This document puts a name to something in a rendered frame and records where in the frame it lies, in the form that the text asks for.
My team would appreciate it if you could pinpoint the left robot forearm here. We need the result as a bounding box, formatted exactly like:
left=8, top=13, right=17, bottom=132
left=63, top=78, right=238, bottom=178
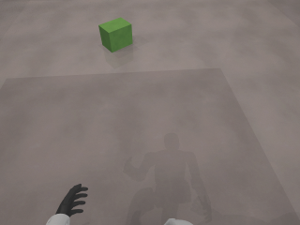
left=46, top=214, right=70, bottom=225

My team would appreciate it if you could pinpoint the left robot hand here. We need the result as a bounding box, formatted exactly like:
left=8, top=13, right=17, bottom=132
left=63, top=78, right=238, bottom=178
left=55, top=184, right=88, bottom=217

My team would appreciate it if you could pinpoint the carton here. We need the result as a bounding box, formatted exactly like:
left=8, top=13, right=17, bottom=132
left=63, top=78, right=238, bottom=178
left=98, top=17, right=133, bottom=53

